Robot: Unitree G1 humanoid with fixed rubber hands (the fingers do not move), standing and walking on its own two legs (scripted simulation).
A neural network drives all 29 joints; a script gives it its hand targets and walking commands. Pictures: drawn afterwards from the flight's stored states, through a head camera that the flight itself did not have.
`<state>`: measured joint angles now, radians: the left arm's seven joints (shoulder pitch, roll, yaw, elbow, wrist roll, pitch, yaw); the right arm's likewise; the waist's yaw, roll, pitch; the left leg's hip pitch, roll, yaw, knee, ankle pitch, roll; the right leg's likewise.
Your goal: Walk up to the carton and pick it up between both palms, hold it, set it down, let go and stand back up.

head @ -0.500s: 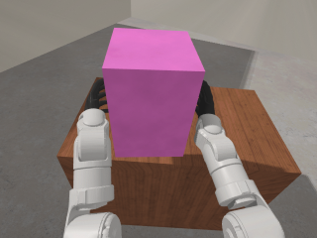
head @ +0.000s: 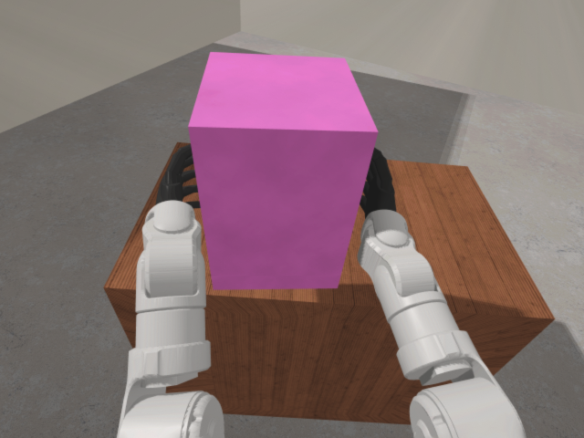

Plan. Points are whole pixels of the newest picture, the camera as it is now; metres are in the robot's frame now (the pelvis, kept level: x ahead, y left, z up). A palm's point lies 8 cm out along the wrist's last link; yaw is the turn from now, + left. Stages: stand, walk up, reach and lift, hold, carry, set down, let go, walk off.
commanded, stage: hold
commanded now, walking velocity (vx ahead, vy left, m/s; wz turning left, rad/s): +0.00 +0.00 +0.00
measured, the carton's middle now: (277, 176) +0.41 +0.01 +0.19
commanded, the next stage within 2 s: set down in 0.30 s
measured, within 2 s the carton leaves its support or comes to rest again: neither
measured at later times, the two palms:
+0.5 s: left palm (168, 206) +0.36 +0.14 +0.19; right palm (376, 206) +0.36 -0.12 +0.18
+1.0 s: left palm (195, 228) +0.40 +0.12 +0.11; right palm (373, 211) +0.40 -0.14 +0.13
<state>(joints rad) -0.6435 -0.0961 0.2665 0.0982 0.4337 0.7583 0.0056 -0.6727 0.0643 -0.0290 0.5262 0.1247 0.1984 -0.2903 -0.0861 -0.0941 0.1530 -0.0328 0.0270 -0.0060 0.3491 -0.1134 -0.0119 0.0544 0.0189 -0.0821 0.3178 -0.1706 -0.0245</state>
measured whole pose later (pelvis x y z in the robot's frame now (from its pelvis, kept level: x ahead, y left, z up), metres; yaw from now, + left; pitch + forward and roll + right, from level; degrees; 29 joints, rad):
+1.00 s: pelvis +0.03 -0.01 +0.00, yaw -1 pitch -6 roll +0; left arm -0.56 -0.11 0.26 0.42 0.36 0.37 0.05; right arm -0.62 0.08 -0.17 0.74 -0.02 -0.16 -0.19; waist -0.02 -0.08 0.09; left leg -0.09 0.03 0.01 0.31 -0.12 -0.02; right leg -0.02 0.02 -0.07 0.30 -0.19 -0.03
